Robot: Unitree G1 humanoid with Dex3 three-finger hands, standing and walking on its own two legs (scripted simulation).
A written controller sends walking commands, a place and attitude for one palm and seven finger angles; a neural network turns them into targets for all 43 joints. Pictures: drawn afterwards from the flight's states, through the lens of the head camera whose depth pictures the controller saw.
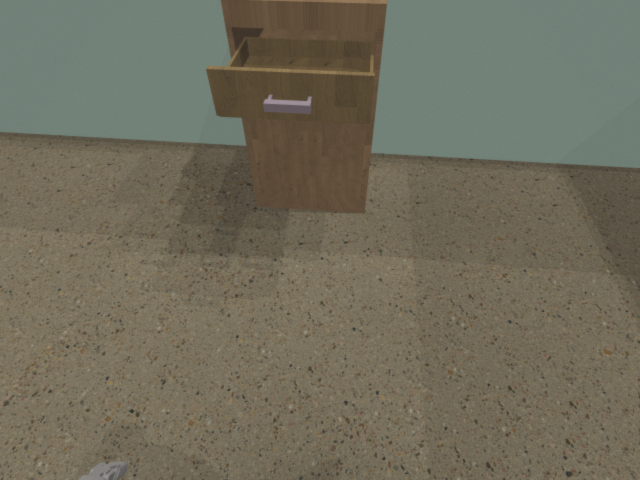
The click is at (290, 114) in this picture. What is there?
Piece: drawer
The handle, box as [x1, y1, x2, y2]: [263, 94, 311, 113]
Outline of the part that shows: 263,103 264,111 309,113 311,96 308,96 308,99 306,101 273,100 272,95 269,94 268,98 265,99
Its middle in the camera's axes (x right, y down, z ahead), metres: -0.09 -0.37 +1.06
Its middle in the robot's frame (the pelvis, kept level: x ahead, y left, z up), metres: +1.04 +0.14 -0.06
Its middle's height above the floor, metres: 0.71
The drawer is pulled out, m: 0.29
